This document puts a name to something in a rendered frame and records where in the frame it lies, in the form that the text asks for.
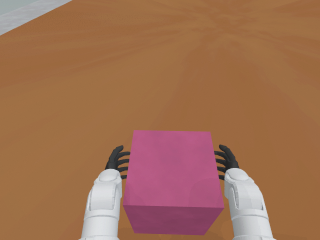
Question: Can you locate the robot right forearm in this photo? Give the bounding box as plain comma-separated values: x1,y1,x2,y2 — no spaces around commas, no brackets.
224,168,276,240

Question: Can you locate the robot left forearm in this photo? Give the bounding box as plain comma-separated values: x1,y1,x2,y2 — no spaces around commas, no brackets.
79,169,122,240

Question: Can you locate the robot left hand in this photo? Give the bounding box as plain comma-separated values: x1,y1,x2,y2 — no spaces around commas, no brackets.
105,145,131,180

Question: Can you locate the carton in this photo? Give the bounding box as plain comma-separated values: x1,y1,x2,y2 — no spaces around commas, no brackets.
122,130,225,236

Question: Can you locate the robot right hand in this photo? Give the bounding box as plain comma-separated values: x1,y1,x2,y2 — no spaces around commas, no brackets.
214,144,240,181

